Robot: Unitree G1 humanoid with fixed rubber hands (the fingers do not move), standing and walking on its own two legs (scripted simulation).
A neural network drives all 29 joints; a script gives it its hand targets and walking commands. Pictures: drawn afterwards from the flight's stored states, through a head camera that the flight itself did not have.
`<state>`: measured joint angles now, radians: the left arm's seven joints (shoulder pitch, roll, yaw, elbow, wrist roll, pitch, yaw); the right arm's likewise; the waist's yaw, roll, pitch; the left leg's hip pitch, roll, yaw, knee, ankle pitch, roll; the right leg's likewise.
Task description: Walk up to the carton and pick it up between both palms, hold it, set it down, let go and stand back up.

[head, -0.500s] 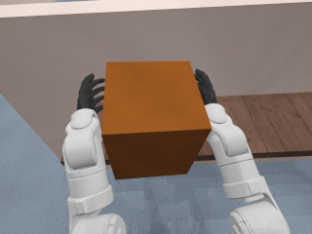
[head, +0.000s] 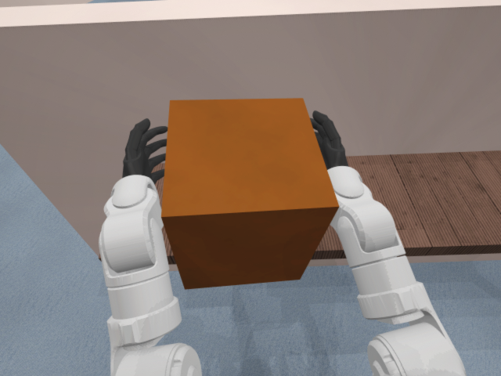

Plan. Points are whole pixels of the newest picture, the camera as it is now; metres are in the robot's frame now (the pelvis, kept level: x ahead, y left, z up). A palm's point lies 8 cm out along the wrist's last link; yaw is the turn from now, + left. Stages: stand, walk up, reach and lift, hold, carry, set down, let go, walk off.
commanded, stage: hold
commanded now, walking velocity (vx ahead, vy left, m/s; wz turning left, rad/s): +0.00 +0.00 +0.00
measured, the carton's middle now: (241, 198) +0.32 +0.01 +0.13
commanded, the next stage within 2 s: set down in 0.30 s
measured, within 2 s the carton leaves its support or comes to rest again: neither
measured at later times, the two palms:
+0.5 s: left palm (144, 176) +0.35 +0.14 +0.17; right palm (331, 166) +0.35 -0.13 +0.15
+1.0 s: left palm (149, 176) +0.37 +0.14 +0.14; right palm (322, 167) +0.38 -0.13 +0.12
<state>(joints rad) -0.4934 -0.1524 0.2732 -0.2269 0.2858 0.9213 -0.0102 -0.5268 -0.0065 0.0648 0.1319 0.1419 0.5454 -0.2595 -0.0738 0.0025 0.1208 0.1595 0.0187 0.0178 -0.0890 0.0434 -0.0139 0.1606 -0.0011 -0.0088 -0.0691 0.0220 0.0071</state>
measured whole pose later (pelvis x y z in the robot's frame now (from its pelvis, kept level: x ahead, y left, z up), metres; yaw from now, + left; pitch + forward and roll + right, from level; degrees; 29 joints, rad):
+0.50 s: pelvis +0.00 +0.00 +0.00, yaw +0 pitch -6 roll +0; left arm -0.52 -0.16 0.29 -0.18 0.30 0.90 -0.02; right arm -0.54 0.00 0.04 0.17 0.12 0.53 -0.25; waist -0.07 0.00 0.13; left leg 0.15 0.02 0.02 -0.09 0.05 -0.01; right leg 0.15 0.00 -0.01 -0.07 0.02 0.01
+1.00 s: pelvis +0.01 +0.01 +0.00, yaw +1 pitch -3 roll +0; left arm -0.51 -0.18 0.32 -0.03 0.31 0.73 -0.03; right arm -0.54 0.03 -0.01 0.30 0.04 0.40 -0.20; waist -0.08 0.01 0.09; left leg 0.11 0.01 0.01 -0.09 0.03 0.00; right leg 0.11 -0.01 -0.02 -0.08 0.02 0.02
